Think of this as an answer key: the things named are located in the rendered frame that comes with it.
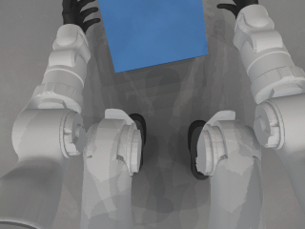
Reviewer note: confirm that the robot left forearm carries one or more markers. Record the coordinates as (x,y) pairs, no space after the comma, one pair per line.
(65,74)

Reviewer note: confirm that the robot left shin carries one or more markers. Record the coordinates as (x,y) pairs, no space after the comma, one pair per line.
(90,135)

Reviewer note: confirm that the carton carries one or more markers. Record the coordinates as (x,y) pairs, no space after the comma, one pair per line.
(146,33)

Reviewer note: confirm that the robot right upper arm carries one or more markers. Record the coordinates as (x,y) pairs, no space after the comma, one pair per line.
(279,123)

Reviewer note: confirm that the robot right hand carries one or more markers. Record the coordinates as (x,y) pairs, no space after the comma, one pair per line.
(238,6)

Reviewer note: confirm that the robot left hand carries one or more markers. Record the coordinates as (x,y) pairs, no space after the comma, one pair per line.
(72,15)

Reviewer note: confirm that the robot right forearm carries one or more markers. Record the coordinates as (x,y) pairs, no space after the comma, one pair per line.
(266,60)

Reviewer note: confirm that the left robot foot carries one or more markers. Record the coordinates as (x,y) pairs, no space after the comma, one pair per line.
(140,125)

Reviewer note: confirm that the robot left upper arm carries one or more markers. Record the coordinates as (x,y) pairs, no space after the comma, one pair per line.
(45,140)

